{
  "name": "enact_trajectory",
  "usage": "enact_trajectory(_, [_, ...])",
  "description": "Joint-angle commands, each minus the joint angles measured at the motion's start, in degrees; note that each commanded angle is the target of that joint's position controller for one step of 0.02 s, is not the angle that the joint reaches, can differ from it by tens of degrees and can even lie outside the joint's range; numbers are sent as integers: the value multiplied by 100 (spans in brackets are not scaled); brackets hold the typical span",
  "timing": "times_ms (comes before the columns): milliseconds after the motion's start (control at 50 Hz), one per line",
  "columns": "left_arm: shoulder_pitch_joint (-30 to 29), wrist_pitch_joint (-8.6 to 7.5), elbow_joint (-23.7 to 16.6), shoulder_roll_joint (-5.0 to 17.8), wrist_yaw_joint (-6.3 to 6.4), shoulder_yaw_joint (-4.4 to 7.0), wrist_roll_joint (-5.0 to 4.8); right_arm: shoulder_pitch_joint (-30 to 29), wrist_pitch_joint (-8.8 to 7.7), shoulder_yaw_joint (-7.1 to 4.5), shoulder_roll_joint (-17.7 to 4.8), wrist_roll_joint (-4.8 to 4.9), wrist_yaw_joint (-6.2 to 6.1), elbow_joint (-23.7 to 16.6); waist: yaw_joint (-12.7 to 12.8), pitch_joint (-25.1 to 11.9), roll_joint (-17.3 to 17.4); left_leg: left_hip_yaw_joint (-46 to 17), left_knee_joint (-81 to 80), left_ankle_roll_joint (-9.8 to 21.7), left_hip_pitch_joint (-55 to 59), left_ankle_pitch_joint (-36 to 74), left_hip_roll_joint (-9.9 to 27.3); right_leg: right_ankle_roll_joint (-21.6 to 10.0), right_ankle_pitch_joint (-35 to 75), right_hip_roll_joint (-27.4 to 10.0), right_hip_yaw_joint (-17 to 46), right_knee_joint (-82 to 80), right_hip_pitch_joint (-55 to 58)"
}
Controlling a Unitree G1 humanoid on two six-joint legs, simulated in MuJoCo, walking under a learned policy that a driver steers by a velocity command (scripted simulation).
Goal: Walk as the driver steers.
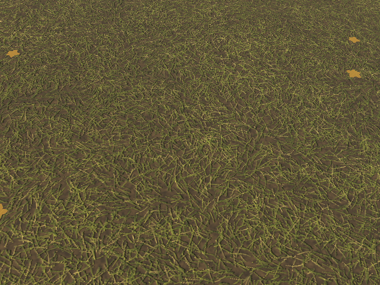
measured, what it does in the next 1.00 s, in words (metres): walks ahead, turning left: right foot, then left foot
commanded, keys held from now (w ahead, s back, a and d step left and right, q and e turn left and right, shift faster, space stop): w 0.16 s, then w+q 0.84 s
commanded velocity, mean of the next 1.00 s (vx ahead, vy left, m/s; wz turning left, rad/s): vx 0.48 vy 0.00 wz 0.36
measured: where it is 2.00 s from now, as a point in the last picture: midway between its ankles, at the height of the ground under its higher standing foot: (96, 175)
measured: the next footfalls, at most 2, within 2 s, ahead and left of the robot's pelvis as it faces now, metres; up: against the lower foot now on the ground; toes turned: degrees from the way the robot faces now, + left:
right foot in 0.28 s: +0.34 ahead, -0.14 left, +0.00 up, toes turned +1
left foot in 0.84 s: +0.58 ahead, +0.16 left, +0.00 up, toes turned +22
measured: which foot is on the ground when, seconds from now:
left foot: down 0.00-0.30, up 0.32-0.82, down 0.84-1.00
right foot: up 0.00-0.26, down 0.28-0.84, up 0.86-1.00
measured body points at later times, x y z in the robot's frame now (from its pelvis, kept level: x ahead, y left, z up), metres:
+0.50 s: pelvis +0.27 -0.05 -0.01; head +0.29 -0.05 +0.44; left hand +0.33 +0.23 -0.12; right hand +0.38 -0.32 -0.13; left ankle +0.25 +0.10 -0.66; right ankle +0.30 -0.14 -0.75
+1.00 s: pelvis +0.53 +0.07 -0.01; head +0.56 +0.10 +0.44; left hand +0.55 +0.38 -0.12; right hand +0.74 -0.14 -0.11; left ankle +0.55 +0.15 -0.75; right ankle +0.55 -0.10 -0.66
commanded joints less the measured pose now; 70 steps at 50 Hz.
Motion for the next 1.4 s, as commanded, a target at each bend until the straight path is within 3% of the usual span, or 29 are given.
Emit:
enact_trajectory(20, [-701, -71, -540, 88, -84, 1, 45, 269, 20, -110, -784, -3, -76, -168, -89, 421, 675, -1104, -941, 724, 728, 2031, 1301, 172, 578, -208, -66, -573, -1478])
enact_trajectory(180, [-2054, -165, -1045, 85, -240, -109, -36, 546, 97, -142, -1014, 86, -205, -19, -236, 896, 713, -703, -1152, 700, 393, 2028, 1461, 122, 1642, 92, -175, -2804, -602])
enact_trajectory(240, [-1703, -222, -1033, 401, -250, 8, -7, 367, 162, -229, -1197, 86, -224, -61, 193, 500, 815, -802, -393, 551, 869, 3802, 1612, -122, 1150, 312, -155, -3028, 68])
enact_trajectory(280, [-120, -201, -606, 824, -132, 232, -22, 154, 235, -232, -1217, 17, -218, -158, 1022, -589, 880, -600, 1412, 307, 347, 4941, 1243, -416, 1172, 445, -253, -3089, 2325])
enact_trajectory(300, [1002, -160, -394, 1230, -38, 335, 78, 174, 228, -128, -934, -101, -215, -340, 1345, -1561, 295, -492, 3200, 148, -1054, 3029, 866, -750, 875, -733, 1011, -2800, 4336])
enact_trajectory(320, [1138, -151, -264, 1420, -109, 332, 171, 1153, 142, 101, -2, 28, -173, -341, 737, -2529, -1403, -608, 5098, -129, -2936, -1637, -156, -1553, -761, -2126, 3813, -3664, 5815])
enact_trajectory(340, [935, -162, -306, 786, -108, 186, 136, 733, 64, -84, -778, 213, -156, -289, 938, -1972, -919, -1127, 5735, -90, -3405, -1665, 100, -1321, -1450, -1964, 4117, -4305, 5151])
enact_trajectory(360, [455, -179, -304, 559, -84, 113, 87, 86, 43, -199, -1067, 335, -167, -515, 837, -939, -624, -940, 5782, -60, -3717, -1123, 361, -1045, -1230, -1804, 3081, -4430, 4250])
enact_trajectory(400, [-174, -241, -251, 335, -110, 65, 140, -279, 66, -228, -888, 200, -234, -568, 466, -223, -68, -820, 5352, -78, -3257, -305, 792, -832, 146, -1368, 1757, -4748, 2765])
enact_trajectory(440, [-402, -318, -146, 177, -130, 52, 207, -4, 224, -236, -625, 210, -215, -520, 172, -146, -303, -839, 5153, -97, -2752, -42, 993, -807, 534, -1130, 998, -5085, 2159])
enact_trajectory(520, [-394, -400, 85, 403, -77, 128, 179, -482, 417, -258, -569, 139, -225, -860, 99, 313, -136, -854, 4649, -219, -3323, 448, 1119, -932, 929, -1169, 196, -5453, 1816])
enact_trajectory(640, [-25, -276, 240, 761, 50, 191, 166, -1609, 282, -162, -477, 105, 18, -1306, 499, 507, 141, -343, 2723, -233, -3518, 1872, 969, -798, 1528, -1060, -783, -5434, 2386])
enact_trajectory(740, [429, -33, 398, 976, 68, 258, 29, -2324, 284, -135, -526, 123, 209, -1820, 696, 625, 94, 60, 1955, 8, -3779, 1263, 774, -642, 2277, -1361, -1085, -4902, 3508])
enact_trajectory(800, [234, 109, 310, 1210, 112, 318, -17, -1659, 337, -329, -893, 127, 237, -1856, 163, -12, -235, 534, 1894, 357, -2558, 416, 165, -428, 4953, -1331, -1344, -3447, 3707])
enact_trajectory(820, [123, 157, 266, 1206, 131, 306, -42, -818, 348, -494, -1154, 146, 196, -1666, -330, -455, -180, 621, 1571, 554, -1397, 604, -131, -274, 5202, -1151, -1496, -2296, 3355])
enact_trajectory(840, [176, 133, 179, 1034, 154, 227, 41, 196, 405, -719, -1611, 156, 82, -1413, -768, -997, 228, -88, 1401, 837, 403, 743, 100, -1, 3941, -928, -1500, -629, 2085])
enact_trajectory(860, [697, -18, -156, 117, 72, -50, 254, 79, 390, -827, -2293, 188, 21, -1422, -49, -1363, 1822, -3322, 919, 1840, 2277, -152, 1613, 380, -1477, 240, -1161, 1447, -624])
enact_trajectory(880, [240, -273, -225, 484, -9, -32, 69, 212, 281, -678, -1888, 104, 61, -1673, -374, -2246, 1156, -5042, -4, 2194, 2703, -755, 2121, 307, -2133, 492, 344, 2173, -1275])
enact_trajectory(900, [-369, -393, -420, 803, -58, 58, -154, 30, 198, -570, -1523, 39, 92, -1617, -472, -1467, 813, -4243, -172, 1846, 2293, -357, 1984, 158, -1581, 209, 478, 2117, -1787])
enact_trajectory(940, [-403, -463, -371, 726, 7, 42, 27, -726, 147, -469, -1180, 65, 76, -1730, 40, -580, 213, -2875, -147, 1473, 652, 852, 1501, 95, -746, -251, 446, 1112, -1289])
enact_trajectory(960, [-268, -399, -327, 791, 13, 87, 93, -982, 140, -404, -1018, 2, 51, -1845, 248, -472, 308, -2508, -260, 1399, 108, 1376, 1331, 126, -525, -387, 492, 816, -852])
enact_trajectory(1040, [-364, -163, -428, 551, 19, 55, 227, -900, 107, -444, -1198, 48, -64, -1855, 373, -231, 299, -1861, -531, 1428, -753, 2280, 1042, 494, 56, -299, 300, -158, -534])
enact_trajectory(1140, [-1428, -185, -736, 330, -30, -57, 170, -495, 187, -477, -1305, 90, -197, -1714, -26, 29, 625, -1503, -438, 989, -1055, 1439, 628, 632, 1755, 109, 214, -2319, -197])
enact_trajectory(1240, [-1781, -298, -924, 581, -134, 19, 94, -195, 260, -479, -1262, 137, -227, -1553, -115, 54, 784, -2190, 106, 840, -508, 992, 906, 447, 1628, 278, 419, -3107, 67])
enact_trajectory(1320, [-577, -420, -630, 903, -117, 215, 150, -370, 328, -390, -984, 77, -237, -1594, 503, -500, 966, -2207, 1385, 516, -387, 1880, 652, -26, 1149, 196, 273, -3469, 1725])
enact_trajectory(1340, [267, -428, -555, 1170, -82, 277, 242, -301, 316, -257, -678, -18, -221, -1678, 824, -1325, 409, -1782, 2912, 298, -1052, 1135, 318, -396, 899, -711, 1179, -3328, 3188])
enact_trajectory(1360, [836, -350, -280, 1621, -115, 408, 275, 621, 254, -157, -333, 158, -211, -1741, 439, -1882, -1615, -1131, 4789, -151, -3184, -1572, -544, -1419, -297, -1863, 3953, -3889, 4964])
enact_trajectory(1380, [818, -334, -281, 1090, -165, 302, 72, 630, 230, -223, -887, 233, -233, -1566, 586, -1554, -1157, -1350, 5565, -207, -3986, -1777, -193, -1431, -1647, -1980, 4656, -4258, 4890])
enact_trajectory(1400, [544, -299, -345, 729, -146, 202, 51, -75, 232, -301, -1190, 213, -224, -1620, 741, -791, -571, -1307, 5737, -211, -4194, -1249, 9, -1182, -1604, -1727, 3756, -4334, 4226])
Over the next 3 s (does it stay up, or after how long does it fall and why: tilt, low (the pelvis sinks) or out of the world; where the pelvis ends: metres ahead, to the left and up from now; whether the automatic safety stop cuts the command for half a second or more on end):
stays up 1.44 0.58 -0.02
